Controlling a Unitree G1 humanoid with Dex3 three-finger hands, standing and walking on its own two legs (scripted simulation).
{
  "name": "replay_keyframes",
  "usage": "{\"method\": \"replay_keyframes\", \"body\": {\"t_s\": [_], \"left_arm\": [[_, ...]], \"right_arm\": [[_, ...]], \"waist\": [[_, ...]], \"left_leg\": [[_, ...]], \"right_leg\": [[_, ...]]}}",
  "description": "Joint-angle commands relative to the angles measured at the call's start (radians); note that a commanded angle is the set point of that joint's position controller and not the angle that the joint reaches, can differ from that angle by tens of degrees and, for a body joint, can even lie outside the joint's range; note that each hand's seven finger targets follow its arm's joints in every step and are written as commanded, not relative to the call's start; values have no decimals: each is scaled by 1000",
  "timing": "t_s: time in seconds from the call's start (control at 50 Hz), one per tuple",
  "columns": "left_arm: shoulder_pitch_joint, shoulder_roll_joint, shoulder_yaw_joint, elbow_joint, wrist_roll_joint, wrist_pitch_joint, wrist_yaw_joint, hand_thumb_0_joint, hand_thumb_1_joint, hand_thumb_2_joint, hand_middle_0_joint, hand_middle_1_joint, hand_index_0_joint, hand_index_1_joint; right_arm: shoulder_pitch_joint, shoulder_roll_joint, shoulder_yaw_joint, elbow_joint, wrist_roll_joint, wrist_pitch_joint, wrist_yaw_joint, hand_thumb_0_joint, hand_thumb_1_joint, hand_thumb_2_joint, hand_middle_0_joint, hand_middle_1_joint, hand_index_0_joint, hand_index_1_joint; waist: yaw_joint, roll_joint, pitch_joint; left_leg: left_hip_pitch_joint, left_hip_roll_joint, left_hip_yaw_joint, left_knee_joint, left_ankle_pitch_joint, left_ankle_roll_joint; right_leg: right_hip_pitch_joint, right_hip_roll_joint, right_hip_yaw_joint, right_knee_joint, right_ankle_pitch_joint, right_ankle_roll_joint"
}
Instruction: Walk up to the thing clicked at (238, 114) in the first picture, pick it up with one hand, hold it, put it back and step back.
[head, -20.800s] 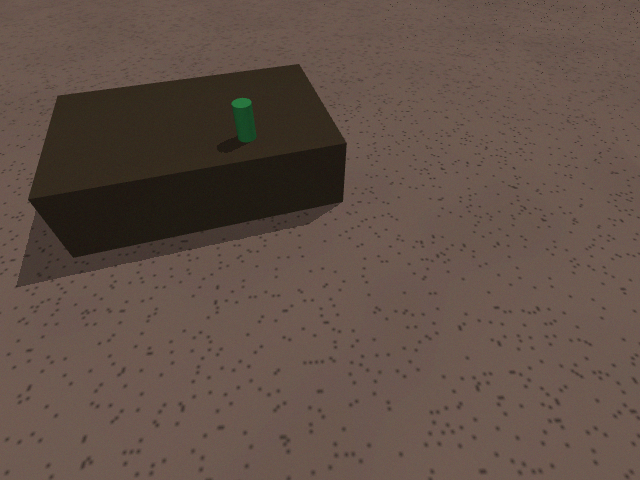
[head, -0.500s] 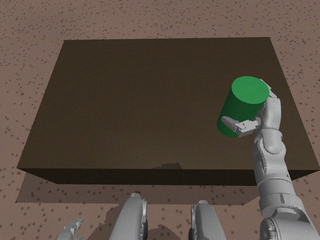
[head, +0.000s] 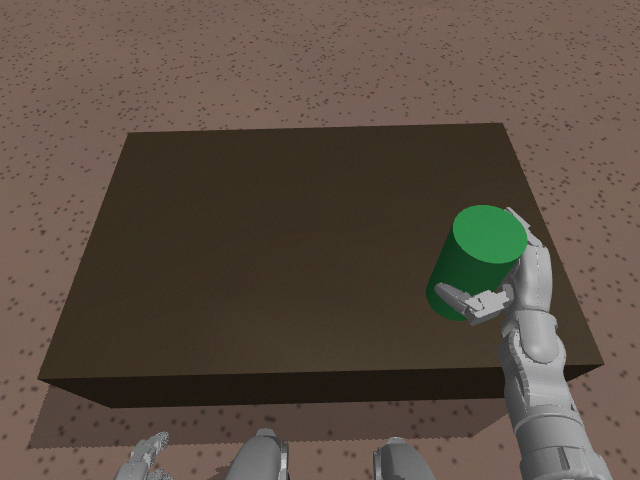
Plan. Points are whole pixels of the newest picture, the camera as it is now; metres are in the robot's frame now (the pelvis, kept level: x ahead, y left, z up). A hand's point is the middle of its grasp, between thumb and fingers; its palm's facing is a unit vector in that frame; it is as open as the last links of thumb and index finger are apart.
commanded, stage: lift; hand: right
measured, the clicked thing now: (469, 268) +0.37 -0.17 +0.04
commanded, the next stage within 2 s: hold in 0.56 s
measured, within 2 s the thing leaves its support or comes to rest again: neither
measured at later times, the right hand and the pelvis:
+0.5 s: hand (478, 266) +0.36 -0.17 +0.07, palm faces +0.12 +0.99 -0.02, open 10.9 cm; pelvis +0.02 +0.00 +0.03, yaw +0 degrees
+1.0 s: hand (486, 271) +0.35 -0.17 +0.08, palm faces +0.14 +0.99 -0.02, open 10.9 cm; pelvis +0.02 +0.00 +0.04, yaw +0 degrees
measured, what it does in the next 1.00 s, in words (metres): stands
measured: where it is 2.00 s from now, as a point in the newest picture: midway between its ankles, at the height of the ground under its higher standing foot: outside the picture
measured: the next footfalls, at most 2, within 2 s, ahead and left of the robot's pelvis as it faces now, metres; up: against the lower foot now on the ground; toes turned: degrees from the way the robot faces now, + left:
none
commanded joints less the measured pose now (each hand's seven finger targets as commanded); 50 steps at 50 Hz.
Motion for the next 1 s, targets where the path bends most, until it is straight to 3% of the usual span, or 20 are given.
{"method": "replay_keyframes", "body": {"t_s": [0.0,0.08,0.18,0.2,0.22,0.28,0.36,0.38,0.42,0.46,0.52,0.56,0.58,0.64,0.72,0.78,0.8,0.86,0.92,0.98], "left_arm": [[50,163,60,-95,-4,-35,12,0,880,908,-190,-296,-186,-300],[30,146,48,-108,-9,-33,6,0,886,905,-191,-298,-189,-301],[38,144,54,-111,-5,-30,10,0,885,902,-191,-297,-189,-299],[30,143,50,-114,-5,-30,9,0,889,898,-190,-297,-189,-297],[33,141,52,-120,-5,-28,10,0,889,899,-190,-298,-190,-298],[19,141,52,-119,-5,-30,13,0,890,900,-189,-298,-189,-299],[25,148,55,-116,-4,-29,16,0,892,902,-190,-298,-189,-300],[21,148,55,-117,-5,-26,17,0,884,904,-194,-300,-192,-302],[17,133,45,-120,-8,-27,18,0,896,900,-191,-301,-192,-300],[17,144,50,-115,-8,-26,19,0,894,900,-194,-302,-195,-301],[5,146,52,-112,-9,-27,19,0,895,899,-193,-304,-195,-302],[2,131,42,-123,-11,-25,20,0,891,901,-195,-305,-197,-304],[-6,121,32,-130,-12,-23,21,0,894,898,-196,-305,-198,-302],[3,149,54,-110,-11,-26,24,0,893,904,-196,-309,-199,-307],[-1,132,38,-123,-12,-25,24,0,888,909,-199,-305,-197,-308],[-14,136,47,-117,-11,-28,23,0,887,910,-203,-310,-201,-312],[-12,131,43,-121,-10,-29,25,0,883,911,-202,-307,-199,-310],[-12,133,48,-117,-8,-27,28,0,889,911,-200,-308,-199,-310],[-11,129,45,-119,-9,-28,29,0,881,916,-201,-308,-198,-312],[-17,134,46,-115,-9,-28,29,0,886,912,-202,-309,-200,-312]], "right_arm": [[-296,-136,-42,-276,14,-79,20,0,-64,-1267,1280,1421,1318,1421],[-269,-103,-33,-281,27,-77,24,0,-95,-1247,1267,1396,1301,1396],[-282,-139,-60,-322,22,-93,21,0,-103,-1265,1281,1414,1316,1414],[-262,-110,-37,-289,24,-92,25,0,-93,-1260,1271,1407,1308,1407],[-300,-156,-70,-362,23,-103,19,0,-96,-1253,1265,1399,1300,1399],[-215,-80,-17,-280,26,-96,26,0,-115,-1275,1280,1418,1316,1419],[-256,-109,-29,-333,24,-106,28,0,-113,-1282,1288,1427,1324,1427],[-257,-146,-49,-380,24,-109,22,0,-104,-1292,1294,1438,1331,1438],[-203,-90,-27,-285,30,-96,26,0,-92,-1296,1292,1441,1332,1441],[-279,-142,-57,-379,34,-108,23,0,-83,-1280,1275,1423,1315,1423],[-189,-82,-13,-281,33,-90,33,0,-97,-1284,1279,1425,1318,1425],[-238,-140,-51,-374,33,-102,27,0,-92,-1269,1267,1409,1304,1409],[-234,-116,-16,-382,31,-99,32,0,-101,-1262,1260,1399,1296,1399],[-182,-74,-1,-312,38,-84,35,0,-126,-1268,1266,1402,1301,1402],[-217,-134,-43,-391,35,-89,25,0,-76,-1242,1267,1392,1299,1392],[-157,-71,-1,-329,38,-83,28,0,-75,-1232,1252,1376,1284,1376],[-207,-114,-32,-413,40,-93,20,0,-79,-1235,1261,1381,1291,1381],[-149,-83,-7,-352,34,-84,23,0,-105,-1254,1283,1403,1313,1403],[-189,-121,-37,-416,35,-95,18,0,-81,-1251,1273,1398,1305,1398],[-144,-75,1,-379,36,-87,25,0,-91,-1266,1283,1412,1316,1412]], "waist": [[3,-31,-378],[-3,-24,-332],[-8,-21,-360],[-3,-29,-339],[-16,-54,-364],[-1,-16,-322],[0,-26,-346],[-21,-55,-352],[-3,16,-296],[-11,-31,-329],[-2,7,-265],[-23,-24,-311],[-20,-33,-295],[3,-2,-278],[-23,-37,-307],[-11,8,-254],[-20,-31,-290],[-15,-14,-263],[-22,-15,-303],[-15,-23,-261]], "left_leg": [[284,-33,29,-157,251,36],[315,-31,25,-189,253,35],[376,-27,15,-206,317,31],[362,-28,13,-212,304,32],[387,-25,8,-216,310,33],[378,-30,11,-235,283,30],[388,-32,19,-241,297,30],[419,-27,12,-246,311,31],[415,-29,18,-263,290,26],[416,-27,13,-267,278,30],[399,-32,20,-284,244,29],[445,-24,10,-287,282,29],[444,-25,12,-291,278,30],[422,-28,17,-292,288,28],[447,-26,14,-300,291,31],[444,-26,16,-310,272,26],[461,-24,14,-305,297,29],[462,-24,15,-308,310,25],[490,-21,10,-317,309,25],[461,-28,23,-314,307,28]], "right_leg": [[229,28,-13,-213,291,-26],[240,29,-21,-238,284,-28],[270,33,-31,-239,343,-33],[272,33,-33,-245,330,-32],[281,36,-38,-249,331,-33],[275,34,-36,-266,300,-34],[320,29,-27,-283,333,-27],[326,33,-36,-282,338,-27],[290,32,-33,-291,305,-36],[328,30,-34,-304,296,-32],[309,29,-30,-321,265,-34],[332,33,-41,-317,295,-35],[337,33,-41,-326,293,-33],[353,29,-36,-325,303,-33],[372,31,-38,-336,313,-31],[345,32,-37,-339,289,-35],[362,32,-38,-341,313,-32],[355,34,-39,-339,326,-33],[375,34,-41,-343,315,-36],[386,29,-31,-360,340,-27]]}}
